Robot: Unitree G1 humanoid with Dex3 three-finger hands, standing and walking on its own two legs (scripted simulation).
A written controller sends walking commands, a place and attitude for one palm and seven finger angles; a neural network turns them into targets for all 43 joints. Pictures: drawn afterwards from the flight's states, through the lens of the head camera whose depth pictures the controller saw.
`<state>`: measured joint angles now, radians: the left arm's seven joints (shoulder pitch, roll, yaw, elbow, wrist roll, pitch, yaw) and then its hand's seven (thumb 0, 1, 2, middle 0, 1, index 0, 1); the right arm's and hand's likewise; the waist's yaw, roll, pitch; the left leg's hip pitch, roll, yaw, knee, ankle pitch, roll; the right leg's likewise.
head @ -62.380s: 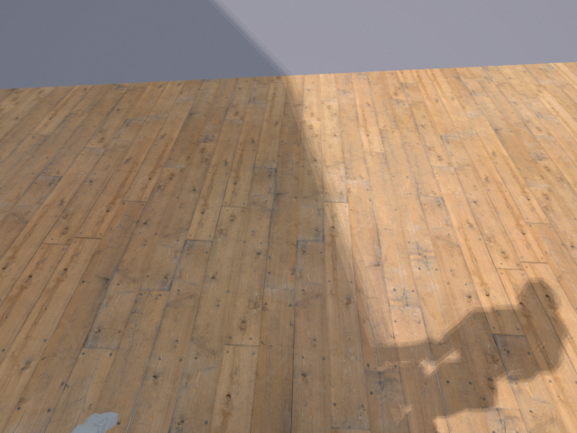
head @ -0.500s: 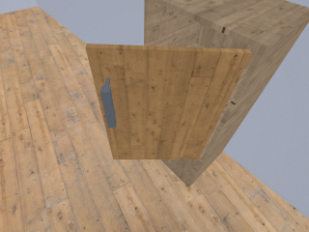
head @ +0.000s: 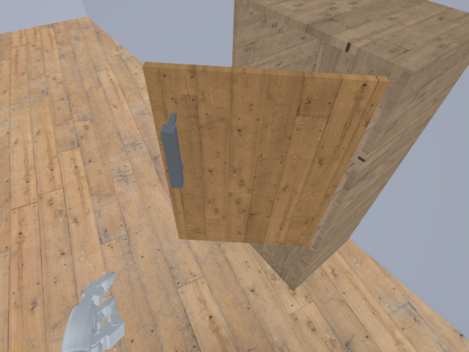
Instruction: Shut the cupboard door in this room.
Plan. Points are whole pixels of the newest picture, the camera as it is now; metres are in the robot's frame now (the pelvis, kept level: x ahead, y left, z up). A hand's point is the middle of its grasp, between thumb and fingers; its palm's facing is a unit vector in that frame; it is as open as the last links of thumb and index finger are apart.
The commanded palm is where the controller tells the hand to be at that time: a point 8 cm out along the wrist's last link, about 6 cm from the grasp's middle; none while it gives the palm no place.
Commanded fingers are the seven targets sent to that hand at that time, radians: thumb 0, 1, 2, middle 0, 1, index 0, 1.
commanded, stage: raise the hand and make a fist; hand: left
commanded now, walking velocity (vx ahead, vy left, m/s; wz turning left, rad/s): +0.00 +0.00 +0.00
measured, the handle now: (175, 151) +0.48 +0.14 +0.06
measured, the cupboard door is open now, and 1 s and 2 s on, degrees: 48 48 48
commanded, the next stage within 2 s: bring the fist close to the handle in 1.78 s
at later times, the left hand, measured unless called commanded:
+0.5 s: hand (137, 313) +0.18 +0.16 +0.00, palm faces +0.02 -1.00 -0.08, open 5.1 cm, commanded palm +0.16 +0.22 -0.01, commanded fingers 0.00 0.90 0.90 -0.79 -0.94 -0.79 -0.94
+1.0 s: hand (123, 271) +0.24 +0.19 +0.03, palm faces -0.03 -1.00 -0.03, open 3.2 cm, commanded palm +0.21 +0.25 +0.04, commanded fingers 0.00 0.90 0.90 -1.25 -1.44 -1.25 -1.44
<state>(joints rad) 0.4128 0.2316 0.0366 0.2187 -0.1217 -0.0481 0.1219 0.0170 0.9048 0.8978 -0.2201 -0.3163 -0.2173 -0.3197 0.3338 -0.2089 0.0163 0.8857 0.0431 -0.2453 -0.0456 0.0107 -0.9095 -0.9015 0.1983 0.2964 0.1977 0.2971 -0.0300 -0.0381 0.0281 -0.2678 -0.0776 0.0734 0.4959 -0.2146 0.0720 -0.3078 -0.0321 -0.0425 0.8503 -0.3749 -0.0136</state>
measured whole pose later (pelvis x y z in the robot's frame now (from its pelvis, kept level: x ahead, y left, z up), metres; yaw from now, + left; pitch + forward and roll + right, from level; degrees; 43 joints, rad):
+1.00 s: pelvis +0.04 +0.01 -0.05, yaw +0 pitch +11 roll -3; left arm 0.47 0.25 0.14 -0.20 -0.29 -0.30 -0.27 0.02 0.90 0.90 -1.07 -1.25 -1.07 -1.25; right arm 0.25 -0.25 0.00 0.51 0.02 -0.23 -0.05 0.02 -0.91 -0.90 0.20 0.30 0.20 0.30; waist 0.03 0.03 -0.10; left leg -0.68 -0.07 0.01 0.97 -0.48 0.09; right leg -0.65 0.04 -0.05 0.92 -0.46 -0.02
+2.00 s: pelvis +0.03 -0.03 -0.03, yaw +1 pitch +5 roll -1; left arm 0.32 0.27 0.16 -0.12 -0.29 -0.18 -0.23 0.02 0.89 0.90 -1.30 -1.50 -1.30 -1.50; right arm 0.26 -0.26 0.05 0.54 0.03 -0.23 -0.06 0.02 -0.91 -0.90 0.20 0.30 0.20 0.30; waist 0.02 0.04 -0.07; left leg -0.49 -0.05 -0.02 0.82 -0.40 0.04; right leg -0.47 0.06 -0.08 0.77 -0.39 -0.07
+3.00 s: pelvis +0.04 -0.02 -0.02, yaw -1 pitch +6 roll +0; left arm -0.21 0.16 0.05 0.32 -0.17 -0.18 -0.04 0.02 0.89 0.90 -1.30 -1.50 -1.30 -1.50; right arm 0.27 -0.24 0.04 0.60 0.03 -0.08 -0.02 0.01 -0.91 -0.90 0.20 0.30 0.20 0.30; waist -0.02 0.02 -0.08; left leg -0.48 -0.05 0.03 0.75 -0.39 0.06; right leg -0.48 0.05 -0.03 0.75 -0.38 -0.05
